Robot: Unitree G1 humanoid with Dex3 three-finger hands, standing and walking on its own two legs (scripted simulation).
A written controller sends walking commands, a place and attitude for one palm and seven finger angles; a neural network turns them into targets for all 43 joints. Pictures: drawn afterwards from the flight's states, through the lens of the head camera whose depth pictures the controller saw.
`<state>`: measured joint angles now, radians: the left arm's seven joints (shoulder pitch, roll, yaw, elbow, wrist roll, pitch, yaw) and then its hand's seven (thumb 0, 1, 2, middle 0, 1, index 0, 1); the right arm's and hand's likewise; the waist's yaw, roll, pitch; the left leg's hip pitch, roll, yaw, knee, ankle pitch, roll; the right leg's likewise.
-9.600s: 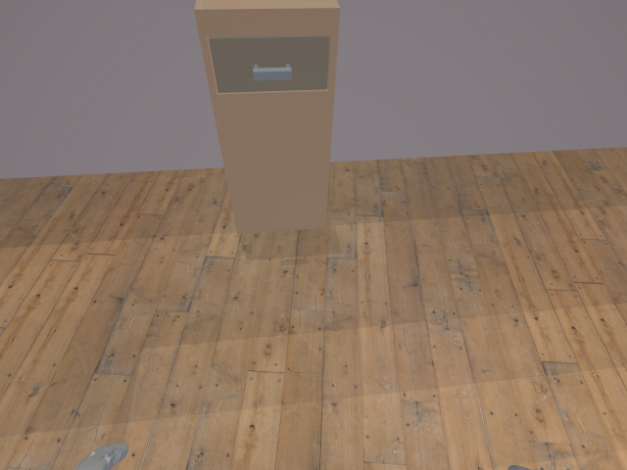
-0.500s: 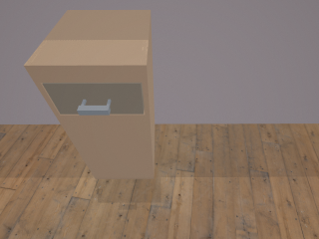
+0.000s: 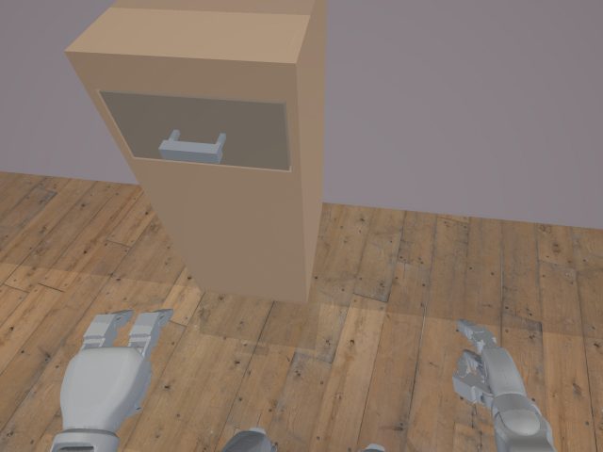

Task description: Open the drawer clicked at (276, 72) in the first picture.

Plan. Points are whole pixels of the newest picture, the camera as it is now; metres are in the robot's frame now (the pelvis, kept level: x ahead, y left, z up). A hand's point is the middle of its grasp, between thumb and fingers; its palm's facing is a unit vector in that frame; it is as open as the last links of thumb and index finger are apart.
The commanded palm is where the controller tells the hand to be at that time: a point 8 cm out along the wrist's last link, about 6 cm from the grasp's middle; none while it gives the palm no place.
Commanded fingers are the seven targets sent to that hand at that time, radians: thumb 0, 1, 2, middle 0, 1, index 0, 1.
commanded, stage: raise the hand with hooked fingers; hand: left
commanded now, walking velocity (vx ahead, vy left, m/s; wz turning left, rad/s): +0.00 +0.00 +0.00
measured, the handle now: (194, 144) +0.59 +0.32 +0.01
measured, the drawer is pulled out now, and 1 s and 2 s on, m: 0.00 0.00 0.00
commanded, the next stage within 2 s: move the hooked fingers above the handle in 1.34 s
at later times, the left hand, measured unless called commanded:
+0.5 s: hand (155, 270) +0.29 +0.25 +0.07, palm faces +0.12 -0.06 -0.99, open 12.3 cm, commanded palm +0.27 +0.25 +0.13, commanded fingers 0.00 -0.36 0.36 -0.29 -1.11 -0.29 -1.11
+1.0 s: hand (126, 186) +0.36 +0.29 +0.14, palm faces +0.10 -0.06 -0.99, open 13.8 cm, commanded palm +0.33 +0.29 +0.19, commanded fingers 0.00 -0.50 0.30 -0.30 -1.20 -0.30 -1.20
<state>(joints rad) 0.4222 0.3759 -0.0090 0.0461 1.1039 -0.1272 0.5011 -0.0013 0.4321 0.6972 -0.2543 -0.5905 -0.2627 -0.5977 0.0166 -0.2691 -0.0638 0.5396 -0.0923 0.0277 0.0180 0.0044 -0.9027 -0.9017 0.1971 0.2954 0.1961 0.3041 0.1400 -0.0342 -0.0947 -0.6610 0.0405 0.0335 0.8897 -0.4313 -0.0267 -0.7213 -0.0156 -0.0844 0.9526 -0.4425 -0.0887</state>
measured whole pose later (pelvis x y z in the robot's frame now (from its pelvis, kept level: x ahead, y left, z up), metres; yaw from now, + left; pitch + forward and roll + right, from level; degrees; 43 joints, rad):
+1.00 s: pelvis +0.03 +0.07 +0.05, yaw -6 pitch +1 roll +0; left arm -0.16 0.44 -0.10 0.11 0.98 0.19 0.10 0.00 -0.48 0.30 -0.32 -1.19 -0.32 -1.20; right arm 0.11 -0.20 0.03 0.62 0.00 0.08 -0.03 0.00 -0.90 -0.90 0.20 0.30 0.20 0.30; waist 0.09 0.06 -0.02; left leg -0.23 -0.05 -0.04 0.52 -0.32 0.03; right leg -0.29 -0.02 0.03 0.54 -0.27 0.01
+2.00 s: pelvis +0.02 +0.04 +0.04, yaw -5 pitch +7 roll +1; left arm -0.36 0.51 0.00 0.48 1.00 -0.07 0.13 0.00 -0.49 0.30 -0.32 -1.20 -0.32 -1.20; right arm 0.19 -0.28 -0.05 0.67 0.01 0.06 -0.08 0.00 -0.90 -0.90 0.20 0.30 0.20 0.30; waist 0.04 0.06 -0.04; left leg -0.38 -0.02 -0.06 0.58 -0.33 -0.01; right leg -0.45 0.01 0.00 0.60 -0.29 -0.03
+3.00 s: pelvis +0.03 +0.07 +0.02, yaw -7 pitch +19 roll -2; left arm -0.78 0.67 0.11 1.03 1.09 -0.17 0.24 0.00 -0.49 0.30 -0.32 -1.20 -0.32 -1.20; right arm 0.36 -0.29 -0.06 0.71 -0.02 0.11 -0.03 0.00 -0.90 -0.90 0.20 0.30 0.20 0.30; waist -0.09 0.05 -0.12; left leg -0.71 -0.02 -0.03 0.78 -0.41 0.03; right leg -0.75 0.02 0.03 0.72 -0.31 0.02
